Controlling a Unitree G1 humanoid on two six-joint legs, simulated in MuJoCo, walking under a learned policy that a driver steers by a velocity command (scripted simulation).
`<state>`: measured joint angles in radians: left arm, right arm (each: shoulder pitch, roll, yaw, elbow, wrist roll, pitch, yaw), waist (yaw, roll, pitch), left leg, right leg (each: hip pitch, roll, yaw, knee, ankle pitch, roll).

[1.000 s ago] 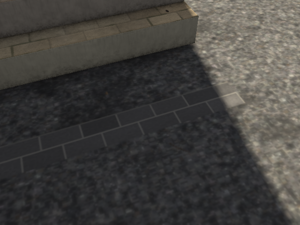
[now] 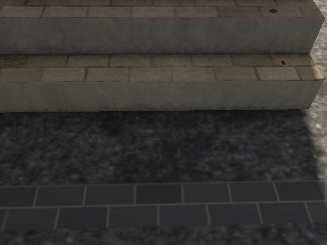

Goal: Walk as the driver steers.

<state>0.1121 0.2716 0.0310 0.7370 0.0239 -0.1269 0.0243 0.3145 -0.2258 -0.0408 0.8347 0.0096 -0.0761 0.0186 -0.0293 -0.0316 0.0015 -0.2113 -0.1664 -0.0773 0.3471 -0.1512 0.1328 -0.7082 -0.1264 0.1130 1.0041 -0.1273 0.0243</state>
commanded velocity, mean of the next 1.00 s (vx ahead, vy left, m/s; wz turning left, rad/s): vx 0.50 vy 0.00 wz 0.22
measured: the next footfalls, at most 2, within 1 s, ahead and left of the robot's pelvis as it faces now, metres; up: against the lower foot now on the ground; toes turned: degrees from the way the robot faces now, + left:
right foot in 0.22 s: +0.31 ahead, -0.14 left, +0.00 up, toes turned +11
left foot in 0.74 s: +0.52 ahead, +0.15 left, +0.00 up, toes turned +12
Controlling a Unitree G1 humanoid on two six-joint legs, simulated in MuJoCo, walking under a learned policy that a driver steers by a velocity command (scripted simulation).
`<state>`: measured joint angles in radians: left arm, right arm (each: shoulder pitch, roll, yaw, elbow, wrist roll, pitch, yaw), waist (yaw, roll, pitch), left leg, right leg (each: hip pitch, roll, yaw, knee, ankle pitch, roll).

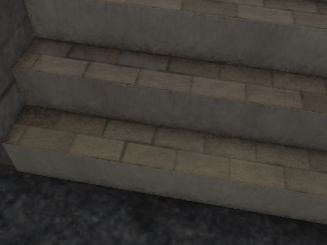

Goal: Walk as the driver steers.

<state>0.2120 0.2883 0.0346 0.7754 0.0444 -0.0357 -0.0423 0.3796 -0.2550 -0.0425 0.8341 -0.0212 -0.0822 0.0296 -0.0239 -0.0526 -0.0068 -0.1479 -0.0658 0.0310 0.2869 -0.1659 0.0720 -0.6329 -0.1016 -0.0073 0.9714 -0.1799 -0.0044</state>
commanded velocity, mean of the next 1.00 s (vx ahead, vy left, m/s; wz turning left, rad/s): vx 0.50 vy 0.00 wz -0.20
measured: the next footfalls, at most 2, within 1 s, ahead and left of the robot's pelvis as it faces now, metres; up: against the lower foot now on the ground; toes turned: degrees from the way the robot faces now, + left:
right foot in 0.24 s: +0.27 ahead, -0.12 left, +0.00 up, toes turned -4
left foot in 0.72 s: +0.50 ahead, +0.07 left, +0.00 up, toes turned -4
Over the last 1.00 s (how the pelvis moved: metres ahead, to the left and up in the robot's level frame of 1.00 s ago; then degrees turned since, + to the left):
0.51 0.07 0.01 11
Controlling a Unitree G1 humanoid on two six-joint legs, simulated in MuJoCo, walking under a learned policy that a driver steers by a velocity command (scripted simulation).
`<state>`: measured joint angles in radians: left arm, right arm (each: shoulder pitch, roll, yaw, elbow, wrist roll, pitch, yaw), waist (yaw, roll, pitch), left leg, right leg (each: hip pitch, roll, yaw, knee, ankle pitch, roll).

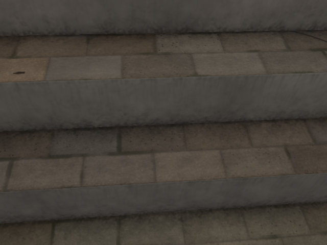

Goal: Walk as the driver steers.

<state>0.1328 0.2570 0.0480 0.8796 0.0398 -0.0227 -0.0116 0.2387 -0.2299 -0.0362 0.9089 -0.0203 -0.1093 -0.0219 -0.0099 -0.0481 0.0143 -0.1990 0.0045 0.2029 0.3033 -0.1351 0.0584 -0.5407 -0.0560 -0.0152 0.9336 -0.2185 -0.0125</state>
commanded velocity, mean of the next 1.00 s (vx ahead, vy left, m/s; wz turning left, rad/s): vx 0.13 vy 0.00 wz -0.24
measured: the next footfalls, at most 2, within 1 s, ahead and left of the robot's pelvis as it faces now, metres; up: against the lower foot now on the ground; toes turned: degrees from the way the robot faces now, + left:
right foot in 0.18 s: +0.08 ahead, -0.11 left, +0.00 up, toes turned -10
left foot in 0.56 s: +0.06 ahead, +0.08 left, +0.00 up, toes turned -11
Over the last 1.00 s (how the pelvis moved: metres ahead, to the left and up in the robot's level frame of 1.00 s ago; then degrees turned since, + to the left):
0.42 -0.01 0.00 -15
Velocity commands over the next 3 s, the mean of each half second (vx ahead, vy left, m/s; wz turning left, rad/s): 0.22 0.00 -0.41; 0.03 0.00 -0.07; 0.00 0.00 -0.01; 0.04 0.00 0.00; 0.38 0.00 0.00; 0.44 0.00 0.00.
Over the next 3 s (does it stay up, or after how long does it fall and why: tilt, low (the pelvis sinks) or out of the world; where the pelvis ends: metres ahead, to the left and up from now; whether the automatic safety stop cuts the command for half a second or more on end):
stays up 0.06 0.00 0.00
